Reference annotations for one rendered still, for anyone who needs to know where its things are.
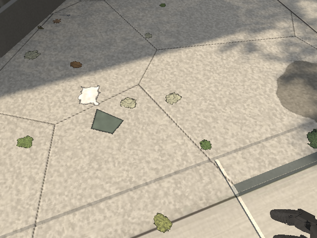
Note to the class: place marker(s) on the right robot hand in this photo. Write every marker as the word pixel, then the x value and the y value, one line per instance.
pixel 299 218

